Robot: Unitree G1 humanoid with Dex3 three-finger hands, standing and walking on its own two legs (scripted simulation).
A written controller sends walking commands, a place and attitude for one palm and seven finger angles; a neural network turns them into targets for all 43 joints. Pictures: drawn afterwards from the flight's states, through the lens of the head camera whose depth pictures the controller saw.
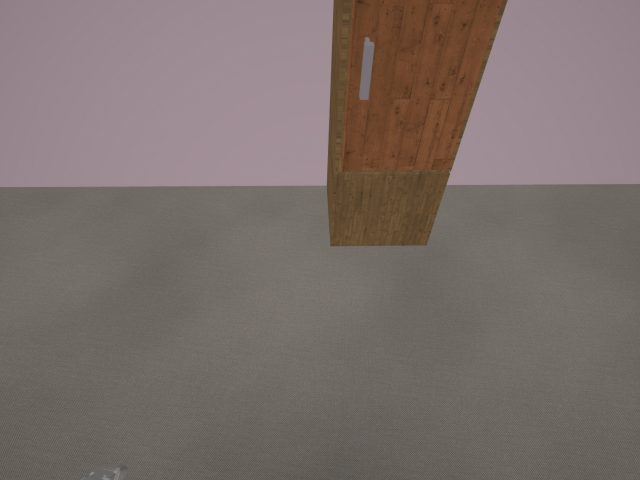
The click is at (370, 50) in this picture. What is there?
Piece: cupboard door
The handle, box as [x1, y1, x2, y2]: [359, 37, 373, 99]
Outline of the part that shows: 368,37 365,37 359,91 360,99 367,99 368,97 373,54 373,42 370,42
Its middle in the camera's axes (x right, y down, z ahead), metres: +0.12 -0.46 +1.05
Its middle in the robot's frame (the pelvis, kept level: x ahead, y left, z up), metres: +1.11 -0.06 +0.02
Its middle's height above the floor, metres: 0.79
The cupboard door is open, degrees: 0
